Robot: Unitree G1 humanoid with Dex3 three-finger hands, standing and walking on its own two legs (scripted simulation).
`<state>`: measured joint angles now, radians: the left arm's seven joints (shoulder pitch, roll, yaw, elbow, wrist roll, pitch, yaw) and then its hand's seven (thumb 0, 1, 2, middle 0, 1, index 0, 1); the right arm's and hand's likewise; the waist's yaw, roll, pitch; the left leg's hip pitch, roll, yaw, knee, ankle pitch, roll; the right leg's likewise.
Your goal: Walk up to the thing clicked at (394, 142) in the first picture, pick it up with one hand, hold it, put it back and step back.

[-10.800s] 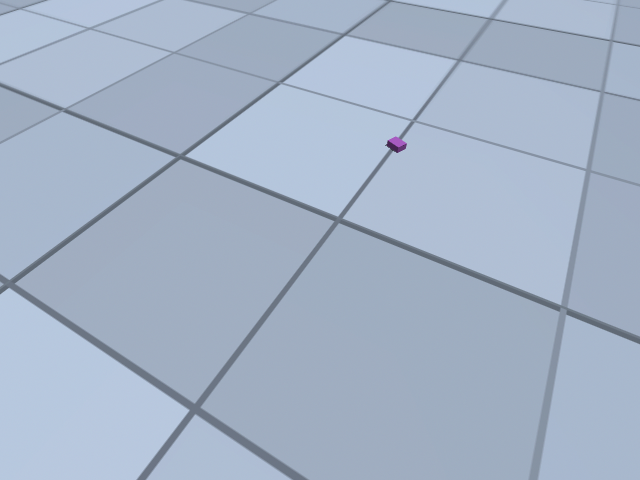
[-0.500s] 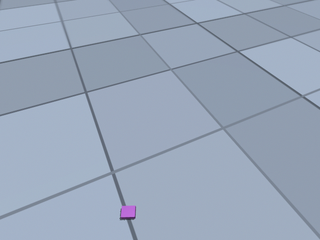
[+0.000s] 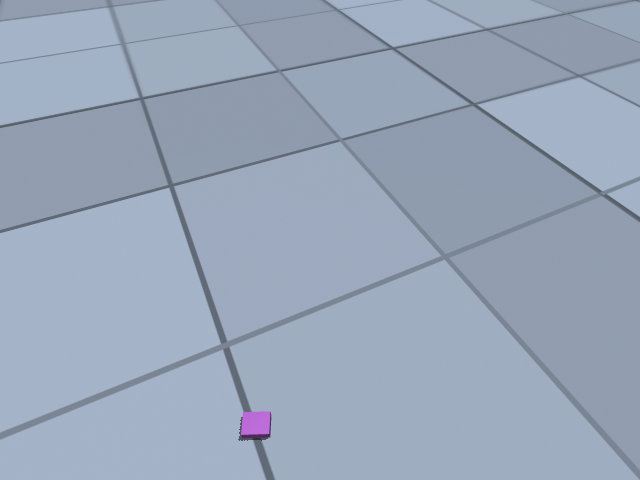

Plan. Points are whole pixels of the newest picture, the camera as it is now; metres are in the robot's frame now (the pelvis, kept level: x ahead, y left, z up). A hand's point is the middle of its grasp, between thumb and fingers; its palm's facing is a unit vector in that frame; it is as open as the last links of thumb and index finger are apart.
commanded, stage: stand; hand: left
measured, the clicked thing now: (256, 424) +0.43 +0.19 -0.77
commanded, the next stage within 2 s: walk up in 1.28 s
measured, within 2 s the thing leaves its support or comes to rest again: neither
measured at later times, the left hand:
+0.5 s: hand out of the picture +0.06 +0.25 -0.16, palm faces -0.03 -0.94 -0.34, open 7.4 cm
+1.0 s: hand out of the picture +0.07 +0.26 -0.16, palm faces -0.03 -0.94 -0.35, open 7.4 cm
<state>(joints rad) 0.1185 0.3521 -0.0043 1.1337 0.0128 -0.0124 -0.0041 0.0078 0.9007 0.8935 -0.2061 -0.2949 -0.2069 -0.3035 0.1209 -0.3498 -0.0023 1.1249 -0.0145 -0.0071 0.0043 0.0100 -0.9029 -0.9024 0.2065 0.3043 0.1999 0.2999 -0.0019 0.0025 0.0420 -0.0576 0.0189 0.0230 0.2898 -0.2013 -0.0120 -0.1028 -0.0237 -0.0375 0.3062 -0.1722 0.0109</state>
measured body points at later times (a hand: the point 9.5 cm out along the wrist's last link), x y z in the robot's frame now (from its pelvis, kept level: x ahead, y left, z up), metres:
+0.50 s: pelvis +0.00 +0.00 +0.00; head +0.01 +0.00 +0.45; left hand +0.07 +0.30 -0.13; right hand +0.07 -0.30 -0.14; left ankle -0.03 +0.12 -0.75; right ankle +0.00 -0.12 -0.75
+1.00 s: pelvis +0.00 +0.00 +0.00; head +0.00 +0.00 +0.45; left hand +0.07 +0.30 -0.13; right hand +0.07 -0.30 -0.13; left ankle -0.03 +0.12 -0.75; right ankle +0.00 -0.12 -0.75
